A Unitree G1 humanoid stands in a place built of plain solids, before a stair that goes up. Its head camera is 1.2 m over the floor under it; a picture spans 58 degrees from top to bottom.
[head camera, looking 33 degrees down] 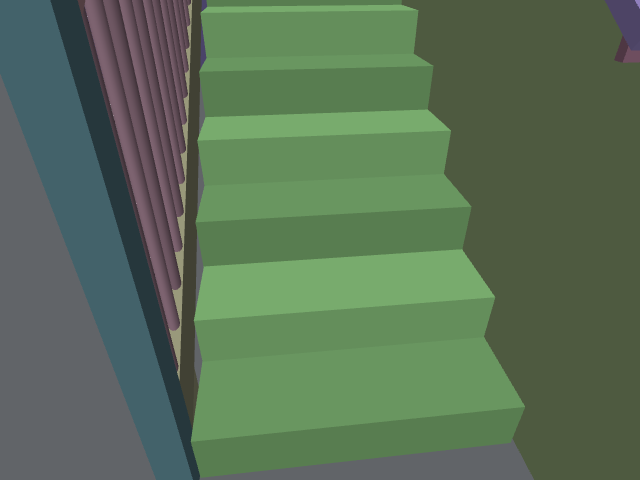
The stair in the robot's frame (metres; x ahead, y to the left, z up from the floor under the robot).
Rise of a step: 0.17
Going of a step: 0.26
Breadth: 0.90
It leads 6 degrees to the left of straight ahead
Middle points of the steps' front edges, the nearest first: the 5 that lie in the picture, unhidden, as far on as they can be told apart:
0.70 -0.12 0.17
0.96 -0.09 0.34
1.22 -0.06 0.51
1.48 -0.03 0.68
1.74 0.00 0.85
